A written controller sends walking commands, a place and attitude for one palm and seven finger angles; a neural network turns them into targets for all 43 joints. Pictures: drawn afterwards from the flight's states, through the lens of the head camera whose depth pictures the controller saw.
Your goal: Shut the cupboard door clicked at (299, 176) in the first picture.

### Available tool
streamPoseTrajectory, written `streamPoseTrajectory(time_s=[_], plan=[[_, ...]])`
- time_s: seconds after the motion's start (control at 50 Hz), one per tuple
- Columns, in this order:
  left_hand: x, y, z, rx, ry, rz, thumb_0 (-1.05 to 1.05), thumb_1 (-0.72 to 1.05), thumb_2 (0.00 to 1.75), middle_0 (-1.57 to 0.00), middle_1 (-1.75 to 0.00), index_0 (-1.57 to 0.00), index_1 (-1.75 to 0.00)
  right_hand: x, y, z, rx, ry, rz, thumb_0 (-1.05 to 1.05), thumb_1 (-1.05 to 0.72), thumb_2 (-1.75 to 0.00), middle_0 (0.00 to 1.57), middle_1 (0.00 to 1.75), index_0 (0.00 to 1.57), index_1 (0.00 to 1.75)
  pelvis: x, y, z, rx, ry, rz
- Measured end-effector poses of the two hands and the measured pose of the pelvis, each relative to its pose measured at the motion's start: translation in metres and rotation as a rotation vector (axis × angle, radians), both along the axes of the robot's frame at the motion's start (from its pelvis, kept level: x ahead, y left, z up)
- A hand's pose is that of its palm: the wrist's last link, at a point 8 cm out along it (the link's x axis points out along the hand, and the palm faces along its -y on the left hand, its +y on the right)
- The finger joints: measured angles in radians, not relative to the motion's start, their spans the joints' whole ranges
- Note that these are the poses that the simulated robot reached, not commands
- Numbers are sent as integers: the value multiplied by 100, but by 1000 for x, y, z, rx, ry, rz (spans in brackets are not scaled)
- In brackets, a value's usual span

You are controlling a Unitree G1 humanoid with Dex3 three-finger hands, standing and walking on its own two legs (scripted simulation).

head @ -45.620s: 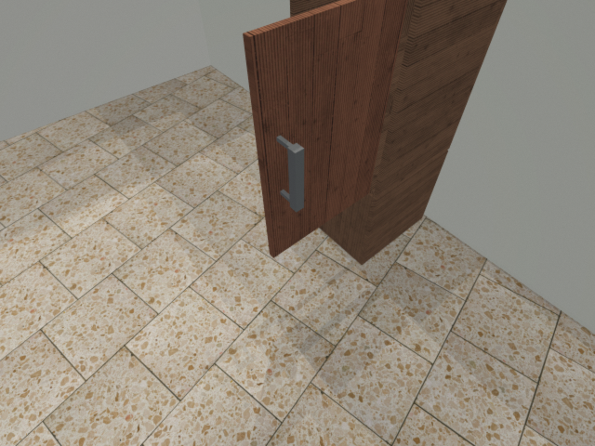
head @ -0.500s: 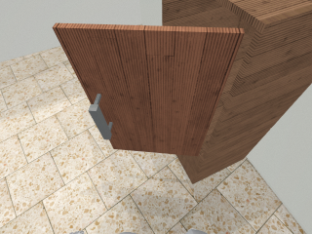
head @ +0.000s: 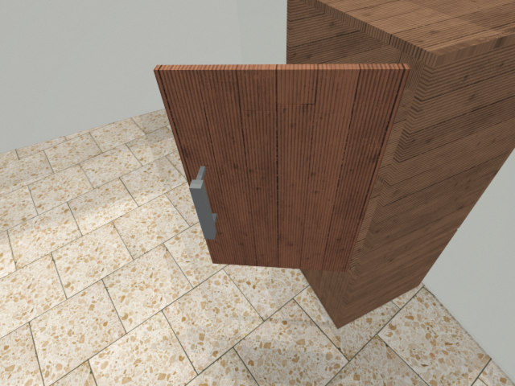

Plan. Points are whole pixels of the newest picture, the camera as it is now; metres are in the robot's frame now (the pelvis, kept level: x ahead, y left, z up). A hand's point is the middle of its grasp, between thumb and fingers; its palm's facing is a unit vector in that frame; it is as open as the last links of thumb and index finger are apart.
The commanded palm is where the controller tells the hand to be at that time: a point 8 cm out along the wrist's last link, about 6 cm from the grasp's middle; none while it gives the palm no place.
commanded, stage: come to a stop and stand still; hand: left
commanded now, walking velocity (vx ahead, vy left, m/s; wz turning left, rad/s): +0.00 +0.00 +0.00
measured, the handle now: (206, 204) +0.47 +0.16 -0.03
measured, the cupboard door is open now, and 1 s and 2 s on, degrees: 59 59 59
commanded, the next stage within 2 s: look again from close up in 0.28 s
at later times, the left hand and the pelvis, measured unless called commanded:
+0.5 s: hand out of the picture +0.04 +0.18 -0.15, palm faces -0.02 -0.97 -0.23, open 7.3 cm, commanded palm none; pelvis +0.01 +0.00 +0.02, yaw +0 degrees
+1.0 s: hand out of the picture +0.04 +0.15 -0.15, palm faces +0.01 -0.98 -0.20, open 7.3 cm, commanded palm none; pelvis +0.04 -0.03 +0.02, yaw +0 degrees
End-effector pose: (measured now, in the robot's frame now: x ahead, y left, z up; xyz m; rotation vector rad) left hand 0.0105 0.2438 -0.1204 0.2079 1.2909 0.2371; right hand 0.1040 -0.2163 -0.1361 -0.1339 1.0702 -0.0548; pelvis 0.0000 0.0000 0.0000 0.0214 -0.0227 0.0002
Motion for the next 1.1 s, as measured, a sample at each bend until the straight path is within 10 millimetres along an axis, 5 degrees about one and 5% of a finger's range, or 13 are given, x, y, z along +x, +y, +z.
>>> streamPoseTrajectory(time_s=[0.14,0.3,0.42,0.64,1.04,1.1], plan=[[-19,7,10,-1,64,-22,1,91,89,-20,-29,-20,-30,-40,0,0,-8,70,-47,-1,-93,-90,20,30,20,30,-6,9,9,-7,16,-7],[0,-2,7,-40,36,-45,1,90,89,-20,-29,-20,-30,-91,-14,1,-55,232,-66,0,-92,-90,20,30,20,29,-3,9,14,-4,18,-6],[16,-13,5,-55,28,-64,1,92,89,-20,-29,-20,-30,-107,-14,3,-47,288,-84,1,-91,-90,20,30,19,29,3,4,16,-2,19,-7],[28,-26,5,-58,42,-63,1,92,89,-20,-29,-20,-30,-90,-10,2,-11,295,-77,1,-90,-90,20,30,19,29,17,-10,18,-5,21,-6],[25,-50,-2,-83,79,-28,1,92,89,-20,-29,-20,-30,-53,-34,7,-50,275,-63,1,-91,-90,20,30,19,29,37,-27,19,-14,16,3],[72,-35,30,-50,-255,61,3,93,89,-20,-30,-20,-30,-36,-44,17,-105,98,-62,1,-91,-90,20,30,20,29,34,-30,14,-10,10,15]])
